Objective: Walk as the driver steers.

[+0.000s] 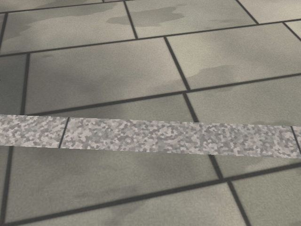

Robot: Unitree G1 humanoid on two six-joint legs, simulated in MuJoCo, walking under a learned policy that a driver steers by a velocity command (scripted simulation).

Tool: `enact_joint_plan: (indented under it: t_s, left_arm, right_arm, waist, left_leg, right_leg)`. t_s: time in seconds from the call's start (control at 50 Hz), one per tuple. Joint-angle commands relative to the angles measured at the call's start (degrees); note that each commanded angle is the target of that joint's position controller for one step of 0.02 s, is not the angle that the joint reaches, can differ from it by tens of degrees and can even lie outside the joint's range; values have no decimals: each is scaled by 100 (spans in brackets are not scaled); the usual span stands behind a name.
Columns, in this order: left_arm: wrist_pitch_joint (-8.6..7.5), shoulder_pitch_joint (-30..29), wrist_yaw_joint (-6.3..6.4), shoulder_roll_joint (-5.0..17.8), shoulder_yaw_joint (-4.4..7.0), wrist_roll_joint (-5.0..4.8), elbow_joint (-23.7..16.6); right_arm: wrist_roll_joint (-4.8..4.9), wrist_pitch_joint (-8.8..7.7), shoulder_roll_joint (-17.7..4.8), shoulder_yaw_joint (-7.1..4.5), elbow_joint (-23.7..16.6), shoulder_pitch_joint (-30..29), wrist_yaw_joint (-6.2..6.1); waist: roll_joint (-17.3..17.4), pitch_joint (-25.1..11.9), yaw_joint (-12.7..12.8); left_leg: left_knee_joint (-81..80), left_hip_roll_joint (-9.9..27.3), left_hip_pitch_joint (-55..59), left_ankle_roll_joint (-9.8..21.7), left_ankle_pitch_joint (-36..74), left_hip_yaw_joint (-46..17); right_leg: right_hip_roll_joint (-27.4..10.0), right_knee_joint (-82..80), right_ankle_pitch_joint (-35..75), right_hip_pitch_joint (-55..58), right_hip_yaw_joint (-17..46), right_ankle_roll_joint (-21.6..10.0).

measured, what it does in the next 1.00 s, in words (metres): walks ahead: right foot, then left foot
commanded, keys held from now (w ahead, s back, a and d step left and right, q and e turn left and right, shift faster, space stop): w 0.44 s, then no key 0.56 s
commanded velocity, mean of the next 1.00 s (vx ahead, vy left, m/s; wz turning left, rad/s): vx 0.33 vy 0.00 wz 0.00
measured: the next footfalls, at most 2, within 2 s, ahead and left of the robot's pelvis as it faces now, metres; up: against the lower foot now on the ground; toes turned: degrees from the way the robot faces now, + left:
right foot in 0.30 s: +0.34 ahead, -0.17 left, +0.00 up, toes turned -2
left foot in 0.76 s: +0.55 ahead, +0.05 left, +0.00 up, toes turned +1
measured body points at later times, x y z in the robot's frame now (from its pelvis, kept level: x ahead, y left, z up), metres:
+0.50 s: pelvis +0.28 -0.08 +0.00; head +0.30 -0.10 +0.45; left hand +0.33 +0.18 -0.13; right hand +0.37 -0.35 -0.13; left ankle +0.28 +0.08 -0.66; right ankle +0.30 -0.16 -0.75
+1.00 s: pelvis +0.41 -0.05 -0.01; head +0.44 -0.04 +0.44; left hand +0.48 +0.21 -0.16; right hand +0.53 -0.29 -0.14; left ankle +0.50 +0.05 -0.75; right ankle +0.40 -0.19 -0.73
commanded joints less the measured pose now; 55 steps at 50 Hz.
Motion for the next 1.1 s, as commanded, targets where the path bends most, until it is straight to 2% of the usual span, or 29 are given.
enact_joint_plan:
  t_s: [0.02,0.1,0.2,0.24,0.26,0.28,0.3,0.32,0.34,0.36,0.4,0.44,0.52,0.6,0.66,0.7,0.74,0.76,0.78,0.8,0.82,0.84,0.88,0.92,0.96,1.02,1.06,1.08,1.1]
  left_arm:
    - [-7,86,16,253,74,54,-253]
    - [-62,-800,-66,163,33,-8,-485]
    - [-127,-1434,-250,243,9,-71,-777]
    - [-176,-1218,-300,379,55,-71,-786]
    - [-197,-813,-301,512,127,-64,-695]
    - [-207,102,-274,767,274,-59,-408]
    - [-208,1298,-223,1259,421,1,-159]
    - [-163,1793,-249,1745,532,49,3]
    - [-170,1734,-254,1122,368,34,-28]
    - [-181,1164,-238,847,272,18,-144]
    - [-166,332,-269,525,156,51,-307]
    - [-187,278,-315,346,103,102,-220]
    - [-184,446,-223,604,146,139,0]
    - [-74,598,-103,695,130,110,126]
    - [-4,756,-66,721,126,71,301]
    - [47,683,-47,703,135,35,377]
    - [101,502,-22,677,140,-28,405]
    - [102,687,-18,640,133,4,430]
    - [49,1117,-30,451,77,137,456]
    - [42,1746,-41,-67,-81,134,693]
    - [128,1439,-37,121,-59,72,680]
    - [240,1055,-20,414,22,-5,552]
    - [468,697,85,456,82,8,500]
    - [601,720,172,317,81,44,549]
    - [615,856,197,165,60,64,686]
    - [626,975,141,117,66,142,851]
    - [635,821,135,340,66,237,734]
    - [603,684,131,603,130,155,809]
    - [527,530,121,396,88,129,783]
  right_arm:
    - [20,-79,-793,-129,-324,-189,-122]
    - [106,-12,-933,-152,-220,261,-191]
    - [145,118,-980,-191,-42,632,-213]
    - [151,177,-1062,-229,-46,543,-225]
    - [143,205,-1098,-234,-80,405,-226]
    - [102,234,-983,-189,-120,323,-221]
    - [6,220,-761,-80,-290,288,-219]
    - [36,73,36,148,-325,989,-149]
    - [176,-77,-539,27,-238,785,-130]
    - [295,-162,-949,-83,-431,205,-116]
    - [178,-133,-878,-125,-544,-311,-185]
    - [129,26,-640,-141,-519,-119,-195]
    - [48,178,-468,-150,-629,-315,-254]
    - [29,194,-307,-84,-817,-1109,-229]
    - [39,220,-404,-93,-861,-1400,-205]
    - [5,201,-522,-120,-895,-1488,-180]
    - [-48,149,-655,-186,-766,-1146,-167]
    - [-93,127,-897,-270,-637,-863,-198]
    - [-145,133,-1246,-341,-598,-649,-234]
    - [-138,213,-971,-273,-508,-386,-261]
    - [-64,275,-570,-171,-447,-213,-234]
    - [-28,287,-547,-123,-478,-452,-204]
    - [-49,304,-686,-135,-642,-1189,-223]
    - [-90,367,-725,-156,-726,-1669,-271]
    - [-106,424,-664,-154,-674,-1676,-308]
    - [52,472,-569,-136,-508,-1510,-344]
    - [34,483,-516,-122,-385,-1287,-335]
    - [41,502,-468,-149,-396,-1171,-358]
    - [-10,502,-499,-149,-340,-1214,-387]
  waist:
    - [394,330,226]
    - [446,366,-100]
    - [521,533,-256]
    - [624,406,-64]
    - [681,176,200]
    - [603,-367,622]
    - [72,-1293,1040]
    - [-1556,-2034,732]
    - [-1118,-2060,860]
    - [-771,-1207,761]
    - [-7,-470,420]
    - [-159,-300,148]
    - [-60,-9,-30]
    - [-204,-99,205]
    - [-268,-147,316]
    - [-291,-144,284]
    - [-175,-295,42]
    - [88,-506,25]
    - [601,-988,243]
    - [1326,-1603,296]
    - [1421,-1657,37]
    - [1168,-1345,68]
    - [741,-737,252]
    - [959,-457,434]
    - [1014,-474,467]
    - [896,-434,535]
    - [547,-8,372]
    - [-201,265,125]
    - [-298,375,149]
  left_leg:
    - [-1075,1613,-492,954,505,-1161]
    - [-1012,1553,-9,738,502,-919]
    - [-559,1924,925,661,484,-1027]
    - [-206,2027,1118,564,992,-1074]
    - [266,1934,1089,473,1878,-966]
    - [1326,1606,872,330,2702,-705]
    - [3153,1232,-241,101,1815,-358]
    - [5210,164,-2670,-289,-1539,-245]
    - [6051,349,-3362,-191,-2356,-1100]
    - [6174,666,-3713,-75,-1901,-1056]
    - [5567,1150,-3248,-109,-1029,-820]
    - [5125,1328,-2683,-138,-688,-813]
    - [4170,1198,-2681,-408,-264,-600]
    - [2440,929,-2067,-436,917,-354]
    - [1896,819,-1836,-394,1140,-428]
    - [1656,798,-1799,-268,829,-498]
    - [1007,699,-1256,-98,1064,-433]
    - [730,780,-576,14,2423,-506]
    - [1231,1418,672,328,4586,-1026]
    - [1387,2239,1758,1147,5128,-1831]
    - [970,2565,1559,1451,4425,-2441]
    - [686,2489,1033,1325,3055,-2496]
    - [182,2235,-105,964,949,-2236]
    - [-178,1880,-980,676,-239,-1866]
    - [-237,1634,-1311,584,-617,-1489]
    - [-155,1374,-1528,276,-1765,-1201]
    - [69,1143,-1661,-138,-2285,-1072]
    - [245,752,-1130,-286,-1806,-594]
    - [567,714,-580,-344,-1290,-532]
  right_leg:
    - [-180,-908,948,-134,16,122]
    - [103,-2405,1599,103,-223,169]
    - [254,-3199,984,62,-237,24]
    - [381,-3420,530,524,-322,-137]
    - [557,-3538,406,1166,-473,-246]
    - [727,-3607,424,2354,-585,-412]
    - [-203,-3488,550,4184,458,-821]
    - [-1484,-4109,-394,6250,3167,-1749]
    - [-1498,-4591,-812,6233,3860,-1688]
    - [-1311,-4625,-442,5490,2948,-1380]
    - [-850,-4942,645,3961,1673,-1147]
    - [-563,-5271,997,3325,1115,-1053]
    - [-423,-5236,3671,2945,201,-1096]
    - [-90,-5119,3816,2848,-384,-824]
    - [-241,-4931,3521,3182,-270,-829]
    - [-373,-4630,3409,3447,-106,-798]
    - [-266,-4068,3042,3583,-41,-620]
    - [68,-3606,2752,3505,-122,-409]
    - [483,-2884,1523,2793,-291,-169]
    - [815,-1903,-557,1900,-403,136]
    - [902,-1126,-2623,1583,-242,322]
    - [752,-666,-3102,1362,-9,364]
    - [501,-706,-2607,1356,43,437]
    - [453,-1432,-2060,1907,-75,478]
    - [560,-2108,-1452,2475,-257,435]
    - [709,-3295,-337,3168,-488,245]
    - [273,-3934,-661,2943,-64,-30]
    - [304,-4107,-1844,1982,2,-162]
    - [342,-4405,-2203,1493,45,-119]
Over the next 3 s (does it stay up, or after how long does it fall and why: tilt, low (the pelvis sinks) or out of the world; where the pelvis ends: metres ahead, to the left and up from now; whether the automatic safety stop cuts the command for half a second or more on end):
stays up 1.10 -0.17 -0.01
